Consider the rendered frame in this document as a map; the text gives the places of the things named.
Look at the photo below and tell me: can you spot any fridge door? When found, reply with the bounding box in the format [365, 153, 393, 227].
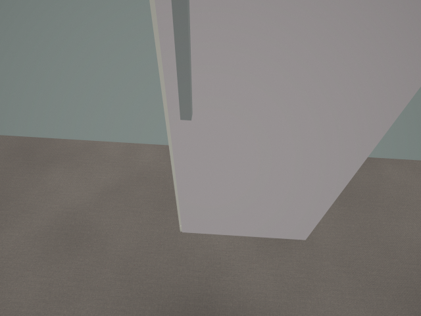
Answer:
[155, 0, 421, 240]

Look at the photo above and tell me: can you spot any handle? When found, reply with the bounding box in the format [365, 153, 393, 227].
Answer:
[172, 0, 193, 120]

